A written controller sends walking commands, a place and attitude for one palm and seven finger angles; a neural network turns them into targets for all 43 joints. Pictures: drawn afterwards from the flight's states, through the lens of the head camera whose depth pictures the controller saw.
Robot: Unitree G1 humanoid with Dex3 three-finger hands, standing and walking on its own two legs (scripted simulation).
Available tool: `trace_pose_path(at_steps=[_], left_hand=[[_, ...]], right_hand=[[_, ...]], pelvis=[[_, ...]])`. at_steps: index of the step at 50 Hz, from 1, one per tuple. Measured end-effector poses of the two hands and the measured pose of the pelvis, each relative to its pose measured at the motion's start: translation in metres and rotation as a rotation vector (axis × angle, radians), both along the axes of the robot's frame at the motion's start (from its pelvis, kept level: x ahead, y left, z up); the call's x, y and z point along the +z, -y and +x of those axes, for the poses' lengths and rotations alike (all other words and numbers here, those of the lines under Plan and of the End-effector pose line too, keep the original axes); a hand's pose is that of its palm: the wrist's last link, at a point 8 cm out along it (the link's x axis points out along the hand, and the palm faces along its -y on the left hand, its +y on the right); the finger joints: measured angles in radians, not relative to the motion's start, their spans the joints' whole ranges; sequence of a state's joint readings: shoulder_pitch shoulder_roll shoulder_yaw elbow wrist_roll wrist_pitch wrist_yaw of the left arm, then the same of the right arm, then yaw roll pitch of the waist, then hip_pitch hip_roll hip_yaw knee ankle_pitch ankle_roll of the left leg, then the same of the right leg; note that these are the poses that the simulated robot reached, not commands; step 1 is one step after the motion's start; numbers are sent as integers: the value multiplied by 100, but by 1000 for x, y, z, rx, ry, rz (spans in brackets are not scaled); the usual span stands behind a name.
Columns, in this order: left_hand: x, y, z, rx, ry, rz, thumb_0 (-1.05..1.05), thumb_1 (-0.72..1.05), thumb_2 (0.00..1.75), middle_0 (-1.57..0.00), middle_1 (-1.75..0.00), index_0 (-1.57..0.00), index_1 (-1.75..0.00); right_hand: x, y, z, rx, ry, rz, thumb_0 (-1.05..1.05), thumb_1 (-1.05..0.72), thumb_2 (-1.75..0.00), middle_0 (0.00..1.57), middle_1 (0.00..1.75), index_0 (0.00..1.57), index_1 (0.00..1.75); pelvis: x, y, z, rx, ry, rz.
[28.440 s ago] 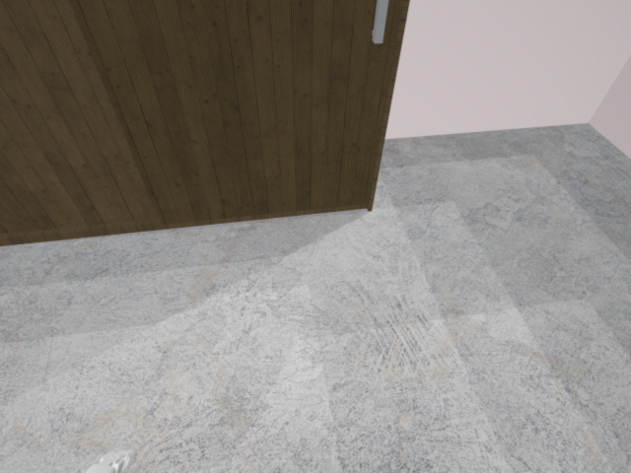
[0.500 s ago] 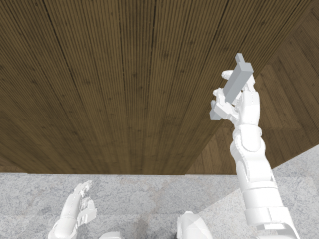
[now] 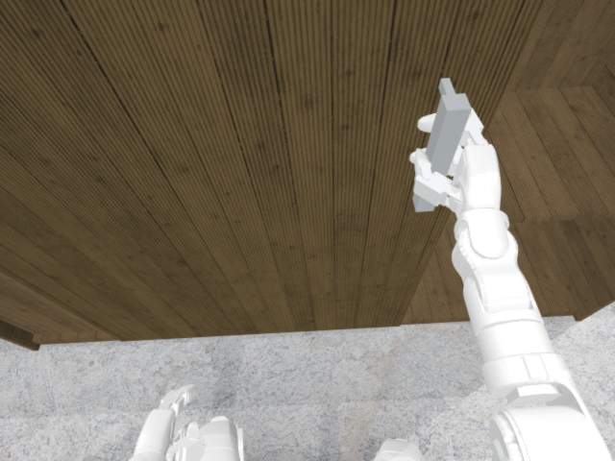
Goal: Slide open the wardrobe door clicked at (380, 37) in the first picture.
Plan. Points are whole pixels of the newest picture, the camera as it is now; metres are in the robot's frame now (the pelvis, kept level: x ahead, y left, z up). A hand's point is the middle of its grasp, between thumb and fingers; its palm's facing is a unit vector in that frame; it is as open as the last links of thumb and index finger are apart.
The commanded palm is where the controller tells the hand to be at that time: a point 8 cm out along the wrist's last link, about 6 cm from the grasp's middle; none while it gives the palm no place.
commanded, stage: step sideways, sliding the door along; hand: right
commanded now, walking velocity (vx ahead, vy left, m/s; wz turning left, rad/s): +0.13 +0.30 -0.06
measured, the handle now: (433, 150) +0.47 -0.19 +0.10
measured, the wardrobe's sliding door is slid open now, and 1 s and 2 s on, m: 0.58 0.58 0.58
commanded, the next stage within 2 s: stop walking and hold the door there in 0.42 s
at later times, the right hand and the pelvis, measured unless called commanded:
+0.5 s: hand (412, 169) +0.43 -0.15 +0.11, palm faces +0.42 +0.91 +0.00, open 6.5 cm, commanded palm +0.39 -0.12 +0.09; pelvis +0.04 +0.12 +0.00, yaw -6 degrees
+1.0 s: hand (420, 171) +0.43 -0.16 +0.10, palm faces +0.55 +0.79 -0.27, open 6.3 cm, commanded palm +0.38 -0.20 +0.07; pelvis +0.07 +0.18 -0.02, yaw -2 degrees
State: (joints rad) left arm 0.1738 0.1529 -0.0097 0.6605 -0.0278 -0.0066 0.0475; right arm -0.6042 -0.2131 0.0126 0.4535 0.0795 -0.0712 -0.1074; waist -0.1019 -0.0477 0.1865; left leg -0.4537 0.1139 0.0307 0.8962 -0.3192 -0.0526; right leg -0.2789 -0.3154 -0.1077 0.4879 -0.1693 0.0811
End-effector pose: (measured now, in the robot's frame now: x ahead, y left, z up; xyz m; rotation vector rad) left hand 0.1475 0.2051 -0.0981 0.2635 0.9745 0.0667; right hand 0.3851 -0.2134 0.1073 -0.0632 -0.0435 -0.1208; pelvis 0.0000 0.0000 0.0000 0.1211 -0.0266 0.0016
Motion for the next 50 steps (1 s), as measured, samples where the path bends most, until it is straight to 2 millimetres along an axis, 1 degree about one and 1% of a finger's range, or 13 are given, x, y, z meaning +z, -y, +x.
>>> trace_pose_path(at_steps=[3,6,9,13,18,27,29,34,38,40,43,46,50], left_hand=[[-12,-25,7,-37,10,-27,1,90,90,-20,-30,-20,-30],[-35,-54,21,-73,34,-63,1,90,90,-20,-30,-20,-30],[-49,-83,32,-55,25,-46,1,90,90,-20,-30,-20,-30],[-43,-110,42,-38,-16,26,1,90,90,-20,-30,-20,-30],[-33,-124,59,-61,-17,92,1,91,90,-20,-30,-19,-30],[8,-113,105,-171,27,14,1,90,90,-20,-30,-20,-30],[13,-116,117,-176,46,4,1,90,90,-20,-30,-20,-30],[13,-143,145,-143,168,-63,1,90,90,-20,-30,-20,-30],[-11,-183,161,-103,246,-85,1,90,90,-21,-30,-20,-30],[-20,-206,159,-36,253,-58,1,90,90,-20,-30,-20,-30],[-24,-235,139,51,225,-16,1,90,90,-20,-30,-20,-30],[-21,-255,106,104,166,39,1,91,90,-20,-30,-20,-30],[-9,-269,56,151,101,121,1,91,90,-20,-30,-19,-30]], right_hand=[[1,-7,-2,-88,-3,-21,2,-72,-82,35,138,23,139],[0,-14,-2,-190,4,-23,1,-72,-83,35,137,20,137],[1,-19,-3,-273,-10,0,2,-71,-84,36,132,19,135],[1,-21,-2,-313,-10,10,2,-69,-85,36,127,19,136],[-3,-19,-1,-288,82,28,3,-70,-85,39,132,21,137],[-2,-22,-1,-326,55,43,3,-69,-85,35,139,24,134],[-2,-18,-1,-312,49,-21,0,-66,-84,35,139,26,135],[3,-15,-2,-361,-27,-182,-10,-60,-81,40,140,33,137],[3,-19,-3,-472,-47,-239,-15,-55,-80,42,135,33,138],[5,-20,-4,-504,-80,-248,-16,-55,-80,41,133,33,139],[7,-22,-5,-523,-116,-244,-17,-54,-80,40,130,35,139],[7,-20,-4,-515,-117,-236,-17,-54,-80,40,131,37,139],[5,-18,-4,-484,-86,-196,-15,-54,-80,40,134,38,138]], pelvis=[[-8,-32,1,-15,-3,-20],[-28,-66,3,-44,-1,-68],[-28,-78,4,-92,5,-68],[-19,-84,14,-104,-15,-107],[-26,-93,24,-124,5,-80],[1,-130,47,-103,15,3],[3,-141,56,-90,6,8],[-4,-171,79,-56,4,-14],[-29,-192,93,-47,1,-89],[-29,-189,92,-39,4,-86],[-24,-184,89,-29,0,-113],[-19,-182,84,-36,4,-132],[-17,-176,73,-31,8,-139]])
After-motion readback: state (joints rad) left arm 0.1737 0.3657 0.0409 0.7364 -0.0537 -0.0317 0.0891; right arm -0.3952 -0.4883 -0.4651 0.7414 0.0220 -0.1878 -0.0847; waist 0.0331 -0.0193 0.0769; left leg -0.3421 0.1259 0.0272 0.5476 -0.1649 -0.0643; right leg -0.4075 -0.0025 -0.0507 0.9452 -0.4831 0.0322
